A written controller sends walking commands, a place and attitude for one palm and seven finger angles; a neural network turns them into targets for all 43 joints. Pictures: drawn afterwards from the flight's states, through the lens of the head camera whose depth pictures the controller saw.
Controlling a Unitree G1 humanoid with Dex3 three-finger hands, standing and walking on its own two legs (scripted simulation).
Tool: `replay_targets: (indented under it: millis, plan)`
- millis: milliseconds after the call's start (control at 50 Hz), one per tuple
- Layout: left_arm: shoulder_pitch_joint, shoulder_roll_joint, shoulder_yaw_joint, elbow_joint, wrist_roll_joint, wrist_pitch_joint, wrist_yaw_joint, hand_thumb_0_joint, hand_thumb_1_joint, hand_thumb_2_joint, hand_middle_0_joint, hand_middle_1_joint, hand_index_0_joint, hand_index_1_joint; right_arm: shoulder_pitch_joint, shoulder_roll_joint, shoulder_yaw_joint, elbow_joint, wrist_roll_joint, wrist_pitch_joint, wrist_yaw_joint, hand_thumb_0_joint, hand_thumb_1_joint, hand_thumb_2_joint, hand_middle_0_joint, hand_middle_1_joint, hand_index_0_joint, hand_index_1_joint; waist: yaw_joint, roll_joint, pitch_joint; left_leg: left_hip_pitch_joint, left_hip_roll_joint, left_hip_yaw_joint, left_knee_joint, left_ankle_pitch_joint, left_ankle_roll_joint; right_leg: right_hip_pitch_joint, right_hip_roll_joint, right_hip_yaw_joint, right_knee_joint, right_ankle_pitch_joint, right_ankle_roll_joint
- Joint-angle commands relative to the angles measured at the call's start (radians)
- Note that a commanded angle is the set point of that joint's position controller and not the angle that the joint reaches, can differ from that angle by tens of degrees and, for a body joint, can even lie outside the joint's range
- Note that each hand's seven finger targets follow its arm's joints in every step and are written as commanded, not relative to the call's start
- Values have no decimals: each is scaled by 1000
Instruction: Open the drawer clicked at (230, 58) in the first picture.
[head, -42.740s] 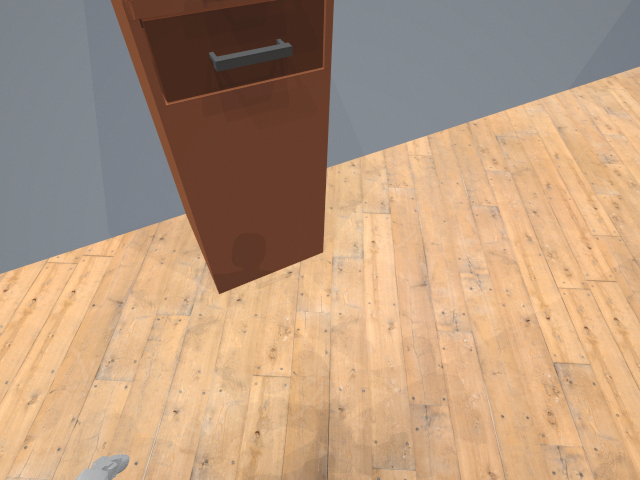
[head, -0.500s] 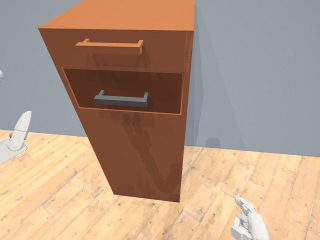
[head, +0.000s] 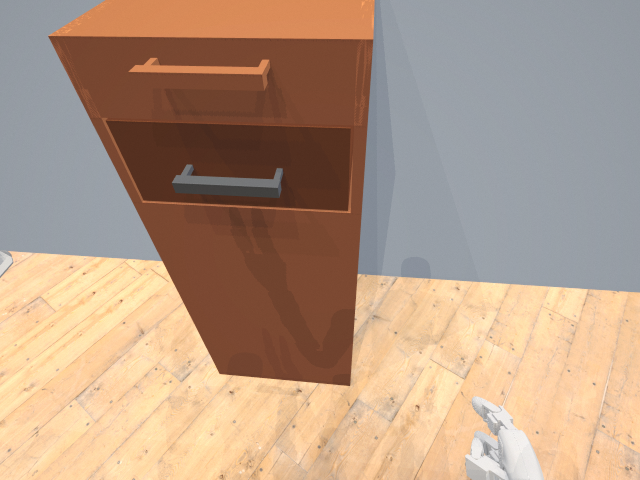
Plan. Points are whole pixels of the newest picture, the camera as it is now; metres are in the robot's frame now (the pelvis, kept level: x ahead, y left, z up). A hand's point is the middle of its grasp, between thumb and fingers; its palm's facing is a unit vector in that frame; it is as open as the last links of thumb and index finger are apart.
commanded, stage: step back with the hand held close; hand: left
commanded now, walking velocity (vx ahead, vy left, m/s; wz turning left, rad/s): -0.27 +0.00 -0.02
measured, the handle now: (230, 179) +0.54 +0.20 +0.09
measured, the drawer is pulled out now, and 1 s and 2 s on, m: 0.00 0.00 0.00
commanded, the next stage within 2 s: stop stepping back and stand still in 0.94 s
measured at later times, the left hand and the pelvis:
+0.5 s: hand out of the picture +0.13 +0.26 +0.27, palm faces +0.57 -0.70 -0.42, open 7.4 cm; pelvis -0.07 +0.02 -0.02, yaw -1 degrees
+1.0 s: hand out of the picture +0.01 +0.26 +0.27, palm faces +0.56 -0.74 -0.38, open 7.4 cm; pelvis -0.19 +0.02 -0.01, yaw +1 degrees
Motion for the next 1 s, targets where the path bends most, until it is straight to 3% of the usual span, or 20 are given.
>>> replay_targets:
  millis: [0, 80, 180, 320, 420, 460, 500, 520, 540, 580, 620, 680, 700, 720, 740, 760, 780, 800, 860, 980]
  plan:
    - [32, 198, 78, -202, 7, -47, 9, 0, 900, 900, -200, -300, -200, -300, -80, -112, -64, -173, 10, -23, -5, 0, -900, -900, 200, 300, 200, 300, -27, -88, -157, 18, 80, -25, 31, 154, -7, -9, -274, 201, -68, 214, 5]
    - [118, 259, 150, -357, 7, -62, 27, 0, 900, 900, -200, -300, -200, -300, -83, -122, -71, -207, 4, -11, -14, 0, -900, -900, 200, 300, 200, 300, -21, -10, -230, -33, 133, -84, -43, 343, 0, 57, -204, 144, 49, 276, 29]
    - [156, 290, 216, -383, 9, -68, 43, 0, 900, 900, -200, -300, -200, -300, -66, -123, -77, -224, -12, -11, -29, 0, -900, -900, 200, 300, 200, 300, -11, 34, -225, -160, 172, -137, -87, 376, 4, 112, -145, 123, 139, 239, 38]
    - [70, 247, 200, -246, 20, -62, 47, 0, 900, 900, -200, -300, -200, -300, -30, -136, -91, -196, -32, -23, -36, 0, -900, -900, 200, 300, 200, 300, -29, 53, -133, -295, 222, -180, -143, 195, 24, 58, -110, 112, 237, -6, 42]
    - [-6, 194, 161, -207, 45, -53, 60, 0, 900, 900, -200, -300, -200, -300, -26, -123, -98, -180, -71, -42, -53, 0, -900, -900, 200, 300, 200, 300, -43, 43, -70, -472, 264, -229, -191, -51, 77, 71, -87, 121, 339, -202, 42]
    - [-12, 180, 134, -233, 55, -47, 63, 0, 900, 900, -200, -300, -200, -300, -26, -117, -95, -183, -67, -43, -51, 0, -900, -900, 200, 300, 200, 300, -44, -12, -90, -468, 220, -201, -105, -125, 58, 71, -140, 171, 250, -141, 18]
    - [-40, 215, 137, -289, 63, -44, 62, 0, 900, 900, -200, -300, -200, -300, -42, -112, -91, -210, -40, -36, -36, 0, -900, -900, 200, 300, 200, 300, -43, -158, -107, -391, 85, -83, 108, -272, 0, -53, -305, 384, -25, -234, -38]
    - [-60, 240, 143, -299, 60, -53, 63, 0, 900, 900, -200, -300, -200, -300, -34, -104, -93, -201, -22, -33, -32, 0, -900, -900, 200, 300, 200, 300, -38, -232, -120, -267, 30, 9, 315, -225, -28, -170, -417, 489, -160, -345, -72]
    - [-85, 278, 170, -326, 59, -65, 67, 0, 900, 900, -200, -300, -200, -300, -43, -109, -101, -193, -29, -31, -31, 0, -900, -900, 200, 300, 200, 300, -20, -233, -135, -195, 27, 33, 520, -261, -37, -275, -468, 511, -231, -421, -101]
    - [-72, 265, 158, -311, 60, -71, 64, 0, 900, 900, -200, -300, -200, -300, -32, -89, -83, -196, -33, -23, -31, 0, -900, -900, 200, 300, 200, 300, -33, -230, -141, -156, 48, 56, 575, -233, -35, -302, -415, 368, -218, -456, -72]
    - [-52, 283, 183, -321, 54, -77, 62, 0, 900, 900, -200, -300, -200, -300, -51, -77, -73, -208, -33, -24, -41, 0, -900, -900, 200, 300, 200, 300, -18, -206, -124, -106, 64, 80, 415, -227, -33, -280, -361, 250, -152, -243, -64]
    - [-66, 265, 163, -299, 38, -80, 64, 0, 900, 900, -200, -300, -200, -300, -17, -89, -56, -169, -35, -35, -58, 0, -900, -900, 200, 300, 200, 300, -35, -21, -50, -50, 60, 81, -10, -156, -33, -285, -282, 172, -25, -152, -7]
    - [-75, 261, 162, -312, 32, -88, 63, 0, 900, 900, -200, -300, -200, -300, -14, -119, -66, -167, -43, -44, -59, 0, -900, -900, 200, 300, 200, 300, -35, 130, -14, -167, 147, -70, -177, -246, 13, -248, -205, 144, 125, -182, 27]
    - [-104, 244, 169, -320, 34, -100, 71, 0, 900, 900, -200, -300, -200, -300, -15, -134, -72, -176, -45, -62, -58, 0, -900, -900, 200, 300, 200, 300, -34, 317, 3, -333, 316, -255, -274, -252, 77, -170, -98, 56, 375, -172, 68]
    - [-136, 245, 178, -310, 36, -105, 76, 0, 900, 900, -200, -300, -200, -300, -4, -105, -81, -162, -48, -87, -58, 0, -900, -900, 200, 300, 200, 300, -46, 271, 4, -350, 401, -303, -274, -40, 105, -197, -69, 56, 548, -230, 79]
    - [-141, 272, 217, -272, 26, -111, 73, 0, 900, 900, -200, -300, -200, -300, 9, -91, -91, -129, -52, -106, -53, 0, -900, -900, 200, 300, 200, 300, -48, 187, -69, -331, 414, -251, -263, -11, 117, -197, -66, 101, 690, -282, 75]
    - [-105, 263, 215, -251, 18, -103, 67, 0, 900, 900, -200, -300, -200, -300, 20, -96, -102, -133, -48, -113, -47, 0, -900, -900, 200, 300, 200, 300, -46, 82, -92, -269, 396, -220, -198, 147, 120, -224, -58, 108, 705, -300, 78]
    - [-84, 234, 193, -257, 17, -94, 57, 0, 900, 900, -200, -300, -200, -300, 20, -105, -109, -126, -43, -116, -36, 0, -900, -900, 200, 300, 200, 300, -41, 51, -109, -190, 372, -164, -137, 318, 114, -241, -53, 98, 668, -300, 85]
    - [-54, 173, 126, -284, 21, -81, 40, 0, 900, 900, -200, -300, -200, -300, 0, -105, -109, -108, -32, -133, -11, 0, -900, -900, 200, 300, 200, 300, -35, 102, -142, -9, 320, -79, -85, 570, 74, -239, -62, 26, 464, -255, 99]
    - [-39, 217, 133, -403, 9, -75, 17, 0, 900, 900, -200, -300, -200, -300, -73, -111, -87, -121, -32, -138, 14, 0, -900, -900, 200, 300, 200, 300, -24, 145, -185, -52, 306, -89, -105, 406, 37, -23, -55, 6, 116, -82, 91]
